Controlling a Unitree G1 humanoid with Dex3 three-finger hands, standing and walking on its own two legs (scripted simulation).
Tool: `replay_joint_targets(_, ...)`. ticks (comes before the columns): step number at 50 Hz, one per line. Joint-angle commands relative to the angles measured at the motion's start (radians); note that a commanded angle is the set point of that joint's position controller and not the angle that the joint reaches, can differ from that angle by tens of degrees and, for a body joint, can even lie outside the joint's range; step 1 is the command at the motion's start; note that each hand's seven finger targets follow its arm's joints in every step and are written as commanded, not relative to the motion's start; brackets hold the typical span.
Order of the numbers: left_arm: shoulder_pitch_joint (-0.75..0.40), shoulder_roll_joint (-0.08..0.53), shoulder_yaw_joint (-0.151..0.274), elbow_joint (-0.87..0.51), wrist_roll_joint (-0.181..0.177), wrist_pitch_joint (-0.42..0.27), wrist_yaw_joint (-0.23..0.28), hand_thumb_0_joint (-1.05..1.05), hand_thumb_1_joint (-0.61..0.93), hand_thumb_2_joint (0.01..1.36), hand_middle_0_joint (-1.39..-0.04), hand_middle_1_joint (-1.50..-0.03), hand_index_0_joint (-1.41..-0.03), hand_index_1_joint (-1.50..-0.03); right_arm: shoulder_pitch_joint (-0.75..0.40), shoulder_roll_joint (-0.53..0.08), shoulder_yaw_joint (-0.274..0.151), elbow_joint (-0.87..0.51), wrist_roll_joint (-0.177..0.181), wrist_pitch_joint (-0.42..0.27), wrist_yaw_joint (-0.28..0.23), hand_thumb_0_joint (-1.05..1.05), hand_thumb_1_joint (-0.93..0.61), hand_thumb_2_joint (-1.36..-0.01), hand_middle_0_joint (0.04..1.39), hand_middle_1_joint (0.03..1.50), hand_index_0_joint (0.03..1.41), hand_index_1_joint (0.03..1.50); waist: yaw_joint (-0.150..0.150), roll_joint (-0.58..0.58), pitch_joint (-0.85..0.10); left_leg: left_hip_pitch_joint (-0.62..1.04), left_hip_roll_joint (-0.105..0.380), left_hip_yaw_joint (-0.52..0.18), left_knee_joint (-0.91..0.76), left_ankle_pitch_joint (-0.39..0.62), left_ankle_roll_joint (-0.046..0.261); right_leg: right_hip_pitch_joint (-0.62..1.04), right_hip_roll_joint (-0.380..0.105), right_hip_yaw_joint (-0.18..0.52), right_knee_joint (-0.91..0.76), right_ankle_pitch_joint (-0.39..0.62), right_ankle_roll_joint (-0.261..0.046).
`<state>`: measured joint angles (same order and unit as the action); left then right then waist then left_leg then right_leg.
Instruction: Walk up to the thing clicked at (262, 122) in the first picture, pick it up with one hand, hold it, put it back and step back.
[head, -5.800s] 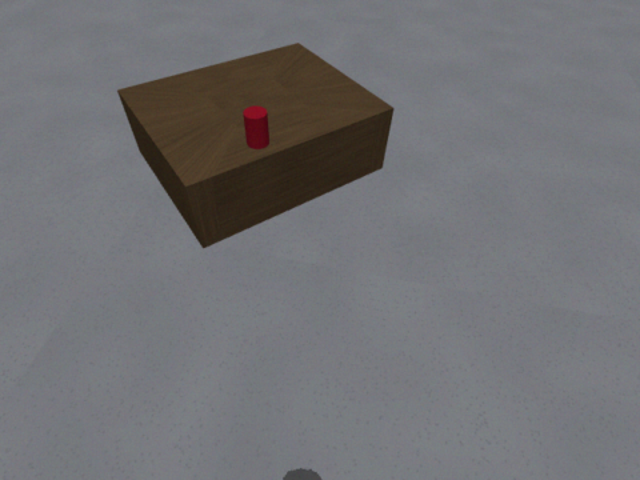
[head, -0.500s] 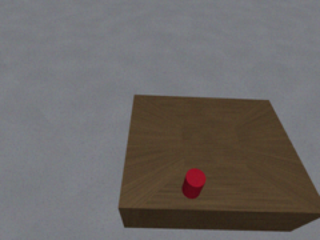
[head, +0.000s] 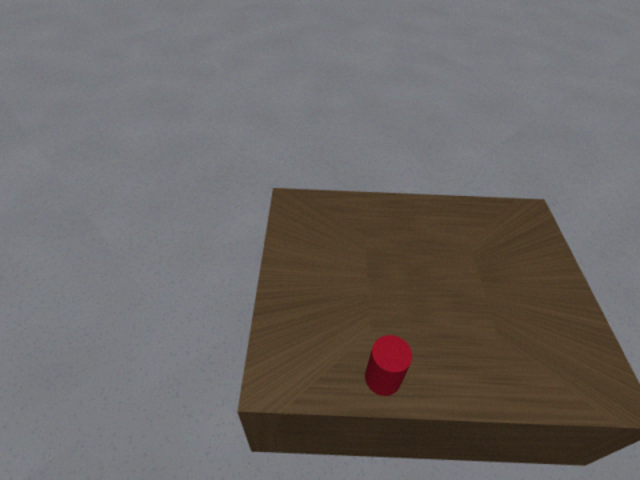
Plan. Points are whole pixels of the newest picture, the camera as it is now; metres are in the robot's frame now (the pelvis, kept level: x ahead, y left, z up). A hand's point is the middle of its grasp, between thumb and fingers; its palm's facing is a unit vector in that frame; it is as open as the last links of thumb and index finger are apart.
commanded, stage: stand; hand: right
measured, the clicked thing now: (387, 366) +0.45 -0.17 -0.39
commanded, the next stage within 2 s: go down in 1.38 s
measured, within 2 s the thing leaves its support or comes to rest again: neither
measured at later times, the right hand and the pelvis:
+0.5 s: hand out of the picture +0.08 -0.25 -0.16, palm faces -0.02 +0.94 -0.34, open 7.4 cm; pelvis +0.00 +0.00 +0.00, yaw +0 degrees
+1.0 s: hand out of the picture +0.09 -0.25 -0.16, palm faces -0.03 +0.94 -0.33, open 7.4 cm; pelvis +0.01 +0.00 +0.00, yaw +0 degrees
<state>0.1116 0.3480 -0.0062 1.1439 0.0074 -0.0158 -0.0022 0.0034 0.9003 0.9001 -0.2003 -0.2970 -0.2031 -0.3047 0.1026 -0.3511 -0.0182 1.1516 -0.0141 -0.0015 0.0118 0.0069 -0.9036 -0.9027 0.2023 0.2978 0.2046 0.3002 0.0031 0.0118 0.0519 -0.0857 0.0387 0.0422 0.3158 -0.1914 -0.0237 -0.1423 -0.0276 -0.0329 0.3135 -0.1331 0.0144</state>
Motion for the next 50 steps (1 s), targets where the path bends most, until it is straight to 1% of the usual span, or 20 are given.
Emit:
replay_joint_targets(1, -0.048, 0.221, 0.041, -0.061, 0.002, -0.018, 0.009, 0.000, 0.900, 0.900, -0.200, -0.300, -0.200, -0.300, -0.048, -0.208, -0.033, -0.065, 0.002, -0.023, -0.009, 0.000, -0.900, -0.900, 0.200, 0.300, 0.200, 0.300, -0.003, -0.019, -0.072, -0.022, 0.106, -0.091, -0.066, 0.045, 0.034, 0.026, -0.113, 0.105, -0.053, 0.049, -0.025)
replay_joint_targets(7, -0.055, 0.227, 0.043, -0.065, 0.003, -0.020, 0.010, 0.000, 0.900, 0.900, -0.200, -0.300, -0.200, -0.300, -0.030, -0.205, -0.030, -0.067, 0.000, -0.025, -0.011, 0.000, -0.900, -0.900, 0.200, 0.300, 0.200, 0.300, -0.010, -0.020, -0.083, -0.025, 0.107, -0.086, -0.061, 0.073, 0.034, 0.043, -0.120, 0.109, -0.047, 0.104, -0.026)
replay_joint_targets(10, -0.050, 0.217, 0.041, -0.063, 0.002, -0.020, 0.009, 0.000, 0.900, 0.900, -0.200, -0.300, -0.200, -0.301, -0.037, -0.210, -0.029, -0.067, 0.003, -0.025, -0.012, 0.000, -0.900, -0.900, 0.200, 0.300, 0.200, 0.300, -0.002, -0.008, -0.083, -0.024, 0.109, -0.089, -0.061, 0.099, 0.034, 0.049, -0.117, 0.101, -0.044, 0.126, -0.024)
replay_joint_targets(16, -0.058, 0.223, 0.042, -0.063, 0.003, -0.017, 0.008, 0.000, 0.900, 0.900, -0.200, -0.300, -0.200, -0.301, -0.035, -0.204, -0.025, -0.070, 0.003, -0.025, -0.013, 0.000, -0.900, -0.900, 0.200, 0.300, 0.200, 0.300, -0.004, -0.016, -0.060, -0.043, 0.106, -0.090, -0.071, 0.055, 0.032, 0.044, -0.116, 0.100, -0.051, 0.072, -0.025)
replay_joint_targets(18, -0.050, 0.215, 0.040, -0.063, 0.003, -0.017, 0.007, 0.000, 0.900, 0.900, -0.200, -0.300, -0.200, -0.301, -0.035, -0.211, -0.026, -0.070, 0.004, -0.026, -0.013, 0.000, -0.900, -0.900, 0.200, 0.300, 0.200, 0.300, 0.000, -0.012, -0.062, -0.039, 0.108, -0.092, -0.072, 0.058, 0.033, 0.039, -0.113, 0.097, -0.051, 0.068, -0.023)
replay_joint_targets(20, -0.053, 0.217, 0.041, -0.064, 0.004, -0.019, 0.007, 0.000, 0.900, 0.900, -0.200, -0.300, -0.200, -0.301, -0.035, -0.212, -0.028, -0.072, 0.003, -0.027, -0.012, 0.000, -0.900, -0.900, 0.200, 0.300, 0.200, 0.300, -0.004, -0.013, -0.079, -0.026, 0.111, -0.092, -0.065, 0.085, 0.033, 0.047, -0.115, 0.097, -0.046, 0.091, -0.024)
replay_joint_targets(23, -0.057, 0.219, 0.042, -0.066, 0.004, -0.018, 0.007, 0.000, 0.900, 0.900, -0.200, -0.300, -0.200, -0.301, -0.023, -0.210, -0.025, -0.071, 0.003, -0.027, -0.014, 0.000, -0.900, -0.900, 0.200, 0.300, 0.200, 0.300, -0.007, -0.008, -0.075, -0.032, 0.110, -0.089, -0.069, 0.084, 0.033, 0.055, -0.118, 0.099, -0.042, 0.110, -0.027)
replay_joint_targets(24, -0.051, 0.217, 0.043, -0.064, 0.003, -0.017, 0.007, 0.000, 0.900, 0.900, -0.200, -0.300, -0.200, -0.301, -0.031, -0.210, -0.025, -0.071, 0.003, -0.027, -0.014, 0.000, -0.900, -0.900, 0.200, 0.300, 0.200, 0.300, -0.002, -0.002, -0.068, -0.033, 0.109, -0.091, -0.070, 0.083, 0.032, 0.049, -0.117, 0.097, -0.044, 0.106, -0.025)
replay_joint_targets(26, -0.048, 0.214, 0.041, -0.064, 0.002, -0.017, 0.007, 0.000, 0.900, 0.900, -0.200, -0.300, -0.200, -0.301, -0.034, -0.211, -0.025, -0.074, 0.003, -0.028, -0.014, 0.000, -0.900, -0.900, 0.200, 0.300, 0.200, 0.300, -0.002, -0.002, -0.076, -0.026, 0.111, -0.091, -0.072, 0.093, 0.032, 0.047, -0.114, 0.094, -0.042, 0.104, -0.024)
replay_joint_targets(29, -0.052, 0.212, 0.041, -0.064, 0.006, -0.015, 0.005, 0.000, 0.900, 0.900, -0.200, -0.300, -0.200, -0.301, -0.027, -0.212, -0.025, -0.073, 0.002, -0.028, -0.015, 0.000, -0.900, -0.900, 0.200, 0.300, 0.200, 0.300, -0.006, -0.012, -0.071, -0.036, 0.109, -0.088, -0.072, 0.070, 0.032, 0.047, -0.116, 0.097, -0.047, 0.085, -0.026)
replay_joint_targets(31, -0.039, 0.212, 0.041, -0.062, 0.003, -0.015, 0.005, 0.000, 0.900, 0.900, -0.200, -0.300, -0.200, -0.301, -0.040, -0.215, -0.026, -0.073, 0.004, -0.028, -0.014, 0.000, -0.900, -0.900, 0.200, 0.300, 0.200, 0.300, 0.002, 0.002, -0.074, -0.019, 0.110, -0.092, -0.073, 0.071, 0.031, 0.038, -0.113, 0.094, -0.041, 0.075, -0.025)
replay_joint_targets(34, -0.044, 0.211, 0.041, -0.065, 0.005, -0.015, 0.005, 0.000, 0.900, 0.900, -0.200, -0.300, -0.200, -0.301, -0.033, -0.216, -0.025, -0.073, 0.003, -0.030, -0.015, 0.000, -0.900, -0.900, 0.200, 0.300, 0.200, 0.300, -0.001, -0.008, -0.087, -0.014, 0.114, -0.088, -0.066, 0.115, 0.034, 0.052, -0.119, 0.097, -0.034, 0.128, -0.029)
replay_joint_targets(37, -0.047, 0.214, 0.043, -0.064, 0.003, -0.013, 0.006, 0.000, 0.900, 0.900, -0.200, -0.300, -0.200, -0.301, -0.029, -0.210, -0.024, -0.072, 0.003, -0.031, -0.016, 0.000, -0.900, -0.900, 0.200, 0.300, 0.200, 0.300, -0.004, -0.003, -0.090, -0.012, 0.109, -0.084, -0.065, 0.134, 0.031, 0.061, -0.120, 0.097, -0.029, 0.153, -0.030)
replay_joint_targets(39, -0.034, 0.214, 0.041, -0.061, 0.002, -0.014, 0.007, 0.000, 0.900, 0.900, -0.200, -0.300, -0.200, -0.301, -0.035, -0.211, -0.024, -0.072, 0.005, -0.030, -0.016, 0.000, -0.900, -0.900, 0.200, 0.300, 0.200, 0.300, 0.001, -0.013, -0.080, -0.006, 0.110, -0.090, -0.069, 0.133, 0.030, 0.049, -0.114, 0.088, -0.031, 0.132, -0.025)
replay_joint_targets(41, -0.040, 0.215, 0.042, -0.063, 0.003, -0.014, 0.008, 0.000, 0.900, 0.900, -0.200, -0.300, -0.200, -0.301, -0.030, -0.214, -0.025, -0.076, 0.004, -0.028, -0.017, 0.000, -0.900, -0.900, 0.200, 0.300, 0.200, 0.300, -0.004, -0.026, -0.085, -0.002, 0.110, -0.084, -0.060, 0.133, 0.035, 0.051, -0.119, 0.094, -0.034, 0.146, -0.026)
replay_joint_targets(42, -0.041, 0.217, 0.041, -0.062, 0.002, -0.015, 0.008, 0.000, 0.900, 0.900, -0.200, -0.300, -0.200, -0.301, -0.034, -0.208, -0.022, -0.074, 0.004, -0.027, -0.016, 0.000, -0.900, -0.900, 0.200, 0.300, 0.200, 0.300, -0.003, -0.021, -0.081, 0.001, 0.111, -0.090, -0.066, 0.127, 0.031, 0.039, -0.113, 0.088, -0.032, 0.122, -0.024)
replay_joint_targets(47, -0.034, 0.214, 0.041, -0.062, 0.003, -0.014, 0.008, 0.000, 0.900, 0.900, -0.200, -0.300, -0.200, -0.301, -0.036, -0.212, -0.024, -0.075, 0.005, -0.026, -0.016, 0.000, -0.900, -0.900, 0.200, 0.300, 0.200, 0.300, -0.001, -0.016, -0.081, -0.006, 0.110, -0.086, -0.063, 0.106, 0.033, 0.050, -0.118, 0.096, -0.034, 0.126, -0.028)
replay_joint_targets(48, -0.035, 0.212, 0.041, -0.064, 0.005, -0.013, 0.008, 0.000, 0.900, 0.900, -0.200, -0.300, -0.200, -0.301, -0.028, -0.214, -0.024, -0.077, 0.003, -0.027, -0.016, 0.000, -0.900, -0.900, 0.200, 0.300, 0.200, 0.300, -0.004, -0.012, -0.088, -0.010, 0.111, -0.083, -0.061, 0.125, 0.035, 0.060, -0.121, 0.095, -0.030, 0.151, -0.030)
replay_joint_targets(49, -0.030, 0.213, 0.041, -0.063, 0.003, -0.014, 0.008, 0.000, 0.900, 0.900, -0.200, -0.300, -0.200, -0.301, -0.038, -0.215, -0.024, -0.076, 0.006, -0.027, -0.016, 0.000, -0.900, -0.900, 0.200, 0.300, 0.200, 0.300, 0.002, -0.010, -0.090, 0.001, 0.113, -0.088, -0.062, 0.134, 0.036, 0.056, -0.119, 0.093, -0.030, 0.158, -0.028)
replay_joint_targets(50, -0.041, 0.221, 0.043, -0.065, 0.003, -0.015, 0.010, 0.000, 0.900, 0.900, -0.200, -0.300, -0.200, -0.301, -0.030, -0.207, -0.022, -0.078, 0.004, -0.027, -0.016, 0.000, -0.900, -0.900, 0.200, 0.300, 0.200, 0.300, -0.005, -0.018, -0.088, -0.003, 0.108, -0.085, -0.064, 0.139, 0.032, 0.054, -0.118, 0.092, -0.031, 0.153, -0.025)
